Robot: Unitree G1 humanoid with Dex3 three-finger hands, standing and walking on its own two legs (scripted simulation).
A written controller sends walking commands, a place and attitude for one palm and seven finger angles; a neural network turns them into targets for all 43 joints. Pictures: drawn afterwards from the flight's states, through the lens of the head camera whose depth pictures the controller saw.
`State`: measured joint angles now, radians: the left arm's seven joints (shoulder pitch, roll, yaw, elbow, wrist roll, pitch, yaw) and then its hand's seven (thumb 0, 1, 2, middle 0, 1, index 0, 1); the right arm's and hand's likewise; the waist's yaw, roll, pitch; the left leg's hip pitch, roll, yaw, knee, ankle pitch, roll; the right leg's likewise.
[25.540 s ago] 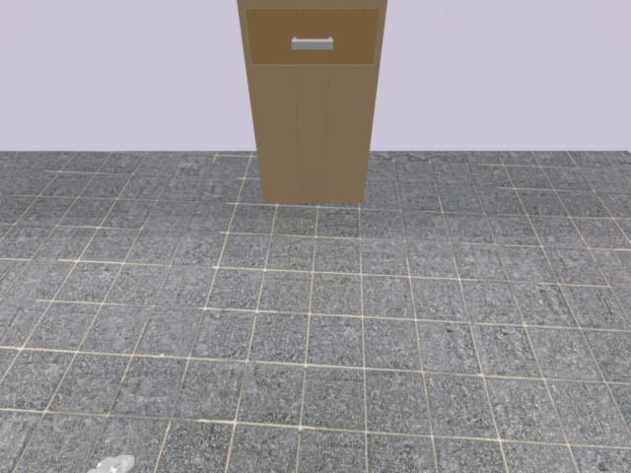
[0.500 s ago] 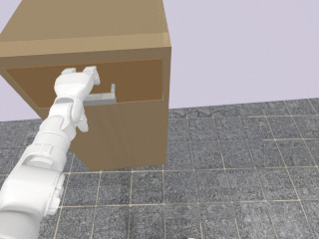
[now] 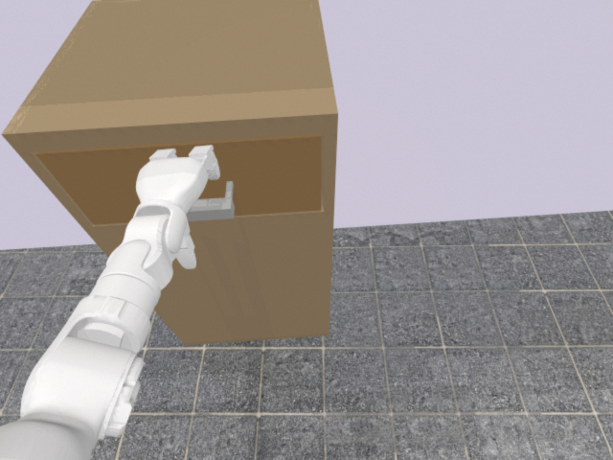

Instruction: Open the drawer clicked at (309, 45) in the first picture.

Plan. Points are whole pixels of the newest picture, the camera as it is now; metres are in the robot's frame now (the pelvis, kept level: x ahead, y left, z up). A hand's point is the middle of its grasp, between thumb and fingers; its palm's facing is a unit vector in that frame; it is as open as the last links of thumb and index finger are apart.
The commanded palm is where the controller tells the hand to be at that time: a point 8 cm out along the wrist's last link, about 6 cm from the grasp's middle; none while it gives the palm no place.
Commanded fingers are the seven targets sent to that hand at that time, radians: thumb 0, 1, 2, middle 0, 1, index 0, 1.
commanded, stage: re-aim the fingers above the handle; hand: left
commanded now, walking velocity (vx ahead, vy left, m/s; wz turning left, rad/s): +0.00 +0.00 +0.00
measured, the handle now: (192, 200) +0.52 +0.19 +0.00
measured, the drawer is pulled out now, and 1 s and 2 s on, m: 0.00 0.00 0.00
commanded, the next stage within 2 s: lower the fingers behind the handle in 0.12 s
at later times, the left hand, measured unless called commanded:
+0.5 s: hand (190, 214) +0.46 +0.17 +0.05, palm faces -0.06 -0.08 -1.00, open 13.9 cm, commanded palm +0.44 +0.20 +0.10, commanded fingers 0.00 -0.50 0.30 -0.30 -1.20 -0.30 -1.20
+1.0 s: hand (199, 221) +0.46 +0.16 +0.02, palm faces +0.00 -0.08 -1.00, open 13.9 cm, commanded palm +0.44 +0.19 +0.07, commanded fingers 0.00 -0.50 0.30 -0.30 -1.20 -0.30 -1.20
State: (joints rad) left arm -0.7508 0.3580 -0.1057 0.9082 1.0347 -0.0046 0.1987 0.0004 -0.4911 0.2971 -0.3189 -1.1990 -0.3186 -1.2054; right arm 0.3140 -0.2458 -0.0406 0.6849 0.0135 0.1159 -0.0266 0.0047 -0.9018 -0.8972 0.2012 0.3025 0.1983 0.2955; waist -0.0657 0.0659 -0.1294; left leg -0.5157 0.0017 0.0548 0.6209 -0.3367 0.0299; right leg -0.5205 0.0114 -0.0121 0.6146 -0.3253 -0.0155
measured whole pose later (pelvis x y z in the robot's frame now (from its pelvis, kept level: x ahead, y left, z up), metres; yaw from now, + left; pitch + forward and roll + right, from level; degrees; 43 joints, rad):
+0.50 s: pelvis +0.00 -0.01 +0.00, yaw +0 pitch +14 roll +0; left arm -0.75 0.39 -0.08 0.90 1.05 -0.09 0.21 0.00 -0.49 0.30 -0.32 -1.20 -0.32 -1.20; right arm 0.31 -0.27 -0.06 0.68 0.01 0.11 -0.05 0.00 -0.90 -0.90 0.20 0.30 0.20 0.30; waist -0.08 0.05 -0.11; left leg -0.56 0.01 0.04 0.65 -0.34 0.02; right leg -0.56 0.01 -0.02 0.65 -0.33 -0.02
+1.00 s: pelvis -0.01 +0.00 -0.01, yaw +0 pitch +18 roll -1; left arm -0.79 0.36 -0.06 1.01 1.10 -0.06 0.36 0.00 -0.49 0.30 -0.32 -1.20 -0.32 -1.20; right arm 0.34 -0.25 -0.05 0.72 -0.01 0.08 -0.02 0.00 -0.90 -0.90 0.20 0.30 0.20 0.30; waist -0.10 0.05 -0.14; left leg -0.68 0.01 0.06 0.75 -0.37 0.04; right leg -0.68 0.01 -0.01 0.73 -0.35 -0.01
